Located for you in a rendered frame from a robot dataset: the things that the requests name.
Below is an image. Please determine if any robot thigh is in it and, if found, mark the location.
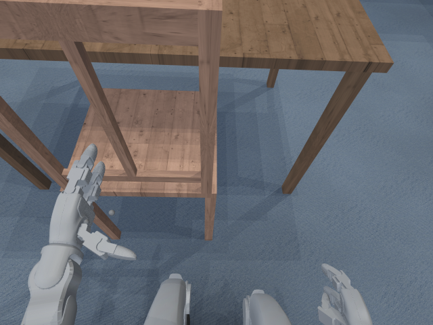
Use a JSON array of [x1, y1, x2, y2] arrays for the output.
[[242, 293, 292, 325], [144, 278, 191, 325]]

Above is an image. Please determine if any left robot hand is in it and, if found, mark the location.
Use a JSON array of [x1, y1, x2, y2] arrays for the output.
[[49, 144, 137, 261]]

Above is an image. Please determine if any right robot thigh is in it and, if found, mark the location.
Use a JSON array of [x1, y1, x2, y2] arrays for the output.
[[242, 293, 292, 325]]

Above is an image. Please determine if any table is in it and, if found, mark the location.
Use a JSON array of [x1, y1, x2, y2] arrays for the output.
[[0, 0, 394, 194]]

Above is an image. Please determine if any left robot forearm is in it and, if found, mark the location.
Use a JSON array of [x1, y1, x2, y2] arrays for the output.
[[21, 243, 84, 325]]

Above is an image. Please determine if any right robot hand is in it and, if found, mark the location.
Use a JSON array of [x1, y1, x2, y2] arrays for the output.
[[318, 263, 373, 325]]

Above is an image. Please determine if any left robot thigh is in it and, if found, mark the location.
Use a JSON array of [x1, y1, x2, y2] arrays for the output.
[[144, 278, 191, 325]]

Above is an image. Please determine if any chair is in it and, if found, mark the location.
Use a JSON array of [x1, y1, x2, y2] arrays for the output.
[[0, 0, 223, 240]]

